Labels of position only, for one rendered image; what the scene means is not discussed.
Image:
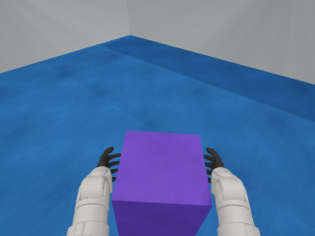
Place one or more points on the robot left forearm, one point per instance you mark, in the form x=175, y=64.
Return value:
x=92, y=204

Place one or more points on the robot right forearm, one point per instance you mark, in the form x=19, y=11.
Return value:
x=232, y=204

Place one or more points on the robot right hand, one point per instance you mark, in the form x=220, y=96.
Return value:
x=215, y=160

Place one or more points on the carton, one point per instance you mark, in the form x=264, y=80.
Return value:
x=161, y=186

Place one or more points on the robot left hand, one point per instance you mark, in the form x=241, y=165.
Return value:
x=105, y=157

